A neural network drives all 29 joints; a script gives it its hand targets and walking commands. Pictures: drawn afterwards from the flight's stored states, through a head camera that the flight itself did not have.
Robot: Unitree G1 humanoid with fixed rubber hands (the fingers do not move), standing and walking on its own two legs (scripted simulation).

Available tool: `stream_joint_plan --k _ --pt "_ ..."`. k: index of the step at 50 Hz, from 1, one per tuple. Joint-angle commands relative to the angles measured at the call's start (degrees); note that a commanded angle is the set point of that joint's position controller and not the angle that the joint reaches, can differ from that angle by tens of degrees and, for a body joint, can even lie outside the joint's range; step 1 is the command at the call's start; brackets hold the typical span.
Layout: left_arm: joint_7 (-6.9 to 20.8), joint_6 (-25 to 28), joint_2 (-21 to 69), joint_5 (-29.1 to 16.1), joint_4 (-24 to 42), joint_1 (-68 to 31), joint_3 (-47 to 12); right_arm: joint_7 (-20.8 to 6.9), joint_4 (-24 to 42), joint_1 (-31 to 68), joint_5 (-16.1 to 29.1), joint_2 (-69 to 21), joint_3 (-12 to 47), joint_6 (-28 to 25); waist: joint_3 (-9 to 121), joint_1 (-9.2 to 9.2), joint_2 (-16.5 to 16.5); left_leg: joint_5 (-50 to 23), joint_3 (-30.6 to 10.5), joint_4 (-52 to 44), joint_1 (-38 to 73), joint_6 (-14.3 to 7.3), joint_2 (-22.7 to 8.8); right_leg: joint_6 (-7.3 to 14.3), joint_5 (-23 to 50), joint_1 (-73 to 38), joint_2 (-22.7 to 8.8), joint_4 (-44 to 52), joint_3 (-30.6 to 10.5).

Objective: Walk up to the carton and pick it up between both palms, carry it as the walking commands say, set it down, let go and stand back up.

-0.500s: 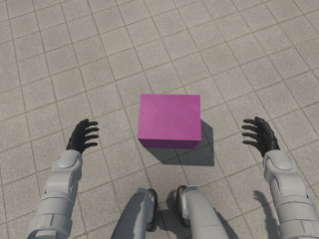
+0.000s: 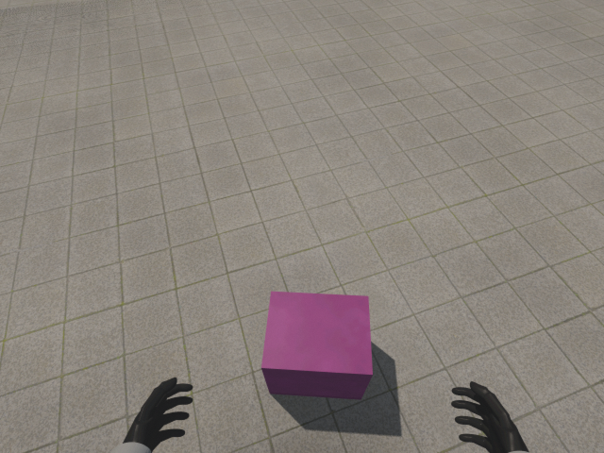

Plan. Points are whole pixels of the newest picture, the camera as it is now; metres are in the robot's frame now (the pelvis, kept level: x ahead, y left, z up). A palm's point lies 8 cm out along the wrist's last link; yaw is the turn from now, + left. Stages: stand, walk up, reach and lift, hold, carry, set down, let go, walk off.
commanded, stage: let go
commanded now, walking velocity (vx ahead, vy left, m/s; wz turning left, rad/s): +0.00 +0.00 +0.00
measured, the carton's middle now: (317, 346) +0.48 -0.01 -0.64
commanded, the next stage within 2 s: stand in 0.32 s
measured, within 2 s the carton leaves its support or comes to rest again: neither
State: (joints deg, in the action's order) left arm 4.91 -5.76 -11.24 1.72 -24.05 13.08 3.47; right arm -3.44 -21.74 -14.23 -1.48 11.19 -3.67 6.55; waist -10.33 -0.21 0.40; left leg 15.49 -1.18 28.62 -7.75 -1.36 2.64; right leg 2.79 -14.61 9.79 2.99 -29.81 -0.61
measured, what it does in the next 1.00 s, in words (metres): shifts its weight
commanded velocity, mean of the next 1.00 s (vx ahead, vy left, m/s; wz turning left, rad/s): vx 0.00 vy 0.00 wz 0.00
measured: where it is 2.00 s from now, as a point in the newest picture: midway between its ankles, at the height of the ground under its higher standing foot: outside the picture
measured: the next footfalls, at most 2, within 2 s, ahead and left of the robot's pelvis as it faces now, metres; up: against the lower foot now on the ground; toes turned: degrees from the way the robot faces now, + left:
none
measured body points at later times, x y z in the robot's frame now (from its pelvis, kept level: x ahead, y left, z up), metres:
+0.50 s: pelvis +0.05 +0.02 +0.00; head +0.00 +0.02 +0.45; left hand +0.17 +0.25 -0.10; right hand +0.17 -0.23 -0.10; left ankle +0.01 +0.11 -0.74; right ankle +0.02 -0.09 -0.74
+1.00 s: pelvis +0.05 +0.03 +0.00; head -0.02 +0.03 +0.44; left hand +0.06 +0.27 -0.15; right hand +0.05 -0.21 -0.15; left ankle +0.01 +0.11 -0.74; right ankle +0.02 -0.09 -0.74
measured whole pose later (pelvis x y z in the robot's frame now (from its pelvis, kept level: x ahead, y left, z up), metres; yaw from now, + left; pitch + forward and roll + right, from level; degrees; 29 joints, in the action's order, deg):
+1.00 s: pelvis +0.05 +0.03 +0.00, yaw -1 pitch +2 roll +0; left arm -1.4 2.2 -11.5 1.7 -51.5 28.0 -1.0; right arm 1.2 -54.3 -26.5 -1.9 11.2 0.6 -2.6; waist 12.8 -0.1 -0.6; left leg 20.4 1.2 31.4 -13.2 -3.9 3.6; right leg 0.5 -19.1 15.4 1.7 -32.4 -2.0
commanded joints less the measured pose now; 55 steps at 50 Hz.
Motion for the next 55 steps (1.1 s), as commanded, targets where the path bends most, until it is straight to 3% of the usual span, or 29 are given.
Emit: stream_joint_plan --k 1,2,5,7,9,10,15,16,18,21,26,27,28,29,30,31,32,33,35,38,39,41,44,45,51,52,53,54,55 --pt "0.23 0.31 -6.94 -0.40 8.17 -4.90 2.66 -0.21 7.96 6.26 0.08 5.39 -2.64 -0.53 7.81 0.59 -0.31 -0.49 1.36 -7.20 -0.92 -0.19 -1.08 -4.36 3.60 -6.68 -2.88 7.10 -1.22" --pt "-0.18 -0.15 -5.59 -0.35 8.10 -6.84 1.83 -0.71 6.93 4.93 -0.07 5.12 -1.31 -0.38 6.91 0.13 -1.78 -1.79 1.06 -7.12 -0.30 -0.18 -1.28 -3.36 3.52 -5.01 -2.75 7.31 -1.83" --pt "0.33 -0.71 -6.28 -2.11 6.51 -3.53 1.81 -0.61 8.74 4.39 -0.14 7.51 -1.46 0.36 8.23 0.82 5.56 -3.06 0.43 -5.98 0.14 -0.74 -1.75 -3.97 7.30 -6.83 -2.71 6.74 -2.49" --pt "0.22 -1.29 -5.85 -1.23 6.74 -5.19 1.58 -0.10 7.09 5.78 -0.48 6.54 -2.20 0.67 7.43 0.49 1.69 -3.66 0.16 -6.55 0.00 -0.21 -1.19 -3.63 7.09 -7.94 -2.72 6.69 -2.31" --pt "-0.33 -1.13 -5.39 0.04 6.48 -4.73 1.10 0.53 6.10 4.31 -1.75 6.65 -3.82 0.37 8.58 -0.48 0.60 -7.73 0.56 -5.57 2.44 0.63 -1.39 -4.04 10.48 -6.97 -2.20 6.89 -2.26" --pt "-0.49 -1.41 -6.59 -1.82 5.93 -4.15 1.58 0.34 5.88 4.05 -0.12 7.30 -2.14 0.75 8.49 0.60 2.79 -7.80 -0.15 -5.60 0.24 -0.22 -1.83 -3.92 11.82 -8.10 -2.27 6.28 -2.86" --pt "-1.94 -1.36 -5.41 0.67 5.72 -4.77 2.13 0.47 5.57 5.00 -0.03 4.90 -2.41 2.22 9.58 0.52 -2.67 -11.95 -0.03 -5.27 0.45 0.29 -1.57 -4.13 12.58 -8.89 -1.28 5.46 -2.07" --pt "-3.15 3.15 -7.00 -0.60 -4.46 0.35 -1.48 2.44 -2.42 -2.45 -1.32 7.90 -4.44 -3.73 24.25 0.01 -3.06 -14.81 -3.60 -4.02 3.13 1.28 -8.91 -2.78 14.03 -7.07 -6.87 5.10 -1.62" --pt "-4.52 7.46 -6.47 2.54 -7.94 1.88 -1.07 3.70 -6.72 -4.19 -3.09 9.35 -1.38 -8.97 19.66 -1.22 0.25 -7.55 -5.42 -3.76 3.33 0.87 -9.87 -3.11 7.89 1.53 -8.67 5.31 -5.40" --pt "-5.24 10.81 -7.18 1.73 -10.92 3.48 -0.92 4.13 -10.13 -0.74 -1.70 5.97 0.56 -12.12 14.59 0.76 -4.36 -15.85 -8.38 -4.33 -2.90 -0.22 -11.20 -2.57 8.59 4.92 -9.62 5.06 -7.76" --pt "-5.11 11.91 -8.55 0.27 -16.30 5.31 -1.44 3.54 -15.38 -3.89 -0.25 7.10 1.03 -12.98 17.71 -0.04 2.43 -22.77 -8.13 -1.36 -1.81 -0.73 -10.20 -2.10 15.70 5.66 -7.97 3.51 -7.44" --pt "-5.12 11.91 -7.36 -0.13 -16.18 5.81 -1.73 3.79 -15.56 -2.55 -0.77 7.72 0.85 -13.22 16.25 0.89 -1.62 -27.02 -7.53 -0.85 -2.63 -0.89 -9.94 -2.02 17.68 6.27 -7.52 2.99 -7.51" --pt "-5.43 12.02 -8.89 0.18 -18.05 7.54 -1.39 3.96 -17.42 -6.68 -0.55 7.93 0.93 -13.30 16.40 -0.10 0.15 -26.80 -7.45 -1.39 -4.15 -0.67 -9.82 -2.19 16.47 5.58 -7.90 2.66 -7.26" --pt "-5.32 11.96 -7.12 0.26 -17.66 6.94 -1.93 4.35 -18.27 -6.73 -0.18 9.93 0.57 -12.75 14.13 -0.02 -3.76 -26.90 -6.92 -0.75 -5.01 -0.61 -10.04 -1.48 17.51 7.44 -7.61 3.38 -7.59" --pt "-5.32 11.56 -8.20 -0.22 -18.33 7.05 -1.79 3.98 -19.51 -7.54 0.00 9.25 0.95 -12.58 13.26 -0.83 -0.48 -26.11 -7.34 -1.79 -6.52 -0.84 -9.56 -1.63 14.67 7.55 -7.24 2.90 -7.00" --pt "-5.51 11.36 -7.95 0.12 -18.96 10.01 -1.79 4.42 -19.53 -8.47 -0.93 10.33 0.79 -12.35 13.79 0.21 -2.58 -21.52 -6.59 -1.74 -6.41 -1.18 -9.39 -1.33 12.58 8.02 -7.71 3.19 -7.61" --pt "-5.40 11.34 -8.88 0.25 -19.39 9.35 -1.63 4.35 -20.32 -8.25 -0.76 8.77 1.35 -12.46 13.67 -0.56 -0.38 -21.37 -7.75 -1.69 -6.14 -1.01 -9.88 -1.67 11.01 8.84 -7.34 2.42 -7.06" --pt "-5.43 11.15 -8.15 0.49 -19.05 8.99 -1.42 4.35 -21.41 -8.50 -0.75 9.66 1.29 -12.42 12.36 -0.30 -4.20 -24.82 -7.28 -2.22 -7.37 -1.09 -10.03 -1.50 10.25 8.44 -7.39 2.61 -7.42" --pt "-5.89 10.86 -8.40 -0.08 -19.44 11.53 -1.78 4.67 -22.20 -9.97 -0.38 8.04 1.96 -12.14 13.77 0.35 -2.49 -29.60 -7.43 -0.97 -7.85 -1.98 -10.03 -1.52 12.85 6.61 -7.39 1.27 -6.69" --pt "-6.32 10.75 -8.02 0.04 -19.81 10.63 -2.12 4.64 -24.54 -9.81 -0.84 9.44 1.94 -12.05 12.56 0.67 2.65 -20.65 -6.99 -1.36 -9.82 -1.74 -9.17 -0.63 15.08 6.34 -7.65 1.48 -7.28" --pt "-6.12 10.33 -7.69 -0.21 -20.58 11.29 -2.24 4.68 -25.12 -9.73 -0.68 8.64 1.88 -11.76 11.85 0.28 -1.58 -17.30 -6.43 -1.76 -9.93 -1.73 -8.38 -0.52 13.53 7.24 -7.86 2.05 -8.18" --pt "-6.39 9.38 -8.36 0.05 -21.77 14.12 -2.01 4.61 -25.55 -10.07 -0.34 8.70 2.04 -11.42 9.97 0.08 -2.43 -11.56 -6.76 -3.28 -9.83 -2.71 -7.75 -0.20 6.80 10.67 -6.89 3.00 -8.19" --pt "-6.76 9.16 -6.71 0.17 -22.51 15.05 -2.50 5.20 -27.74 -12.12 -0.83 7.20 2.73 -10.80 9.38 0.22 -2.33 -17.74 -6.91 -2.90 -9.90 -2.41 -8.74 -0.61 3.86 10.16 -6.53 2.90 -6.75" --pt "-6.31 9.37 -7.22 -0.20 -22.48 14.25 -2.58 4.57 -28.29 -13.70 -0.57 6.35 3.06 -10.48 12.68 -0.38 -0.14 -15.68 -6.22 -2.39 -9.17 -2.50 -7.96 -1.16 7.56 7.72 -7.13 3.61 -6.55" --pt "-6.63 8.78 -6.27 -0.13 -24.87 17.22 -2.77 5.26 -29.38 -11.25 -0.30 6.45 3.19 -9.98 9.58 0.81 -1.74 -10.67 -5.90 -4.01 -11.05 -2.75 -7.55 -0.25 6.32 8.74 -7.02 3.42 -7.17" --pt "-6.97 8.82 -5.26 -0.02 -25.32 16.23 -3.09 5.07 -30.31 -12.15 -0.50 6.06 3.18 -9.90 7.90 0.34 1.75 -6.63 -6.55 -4.17 -12.43 -2.69 -7.16 0.15 5.32 9.07 -6.99 3.83 -7.25" --pt "-6.93 8.64 -5.27 -0.12 -25.59 17.20 -3.23 5.14 -31.26 -13.96 -0.52 5.11 3.57 -9.96 8.88 0.58 -0.28 -6.33 -6.27 -5.00 -11.71 -2.63 -7.08 -0.20 4.73 7.86 -7.49 3.79 -7.49" --pt "-6.99 8.61 -4.71 -0.04 -26.38 18.68 -2.96 5.29 -31.50 -12.96 -0.38 6.04 3.14 -9.69 7.19 0.82 2.36 -2.12 -6.74 -4.85 -12.99 -2.84 -7.06 0.14 3.82 8.34 -7.28 5.01 -7.65" --pt "-6.86 8.26 -5.35 -0.24 -26.96 18.87 -2.99 5.07 -31.93 -13.47 -0.30 6.85 2.96 -9.54 5.50 0.40 0.89 0.01 -6.74 -6.10 -12.74 -2.84 -7.09 -0.06 2.34 11.18 -6.81 4.81 -7.68"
